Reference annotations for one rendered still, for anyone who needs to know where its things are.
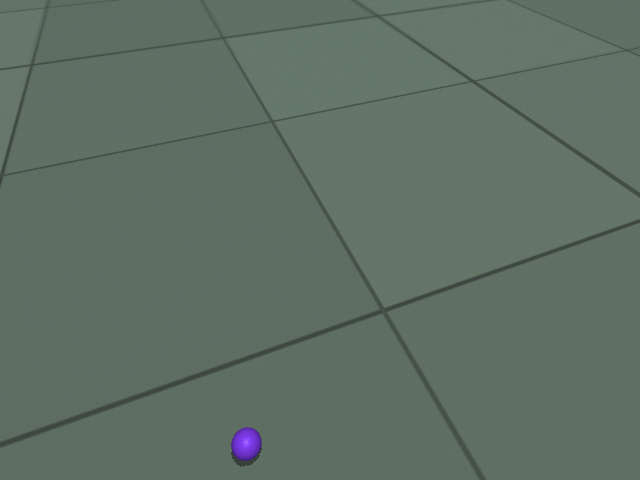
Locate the ball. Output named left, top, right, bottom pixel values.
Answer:
left=231, top=427, right=262, bottom=461

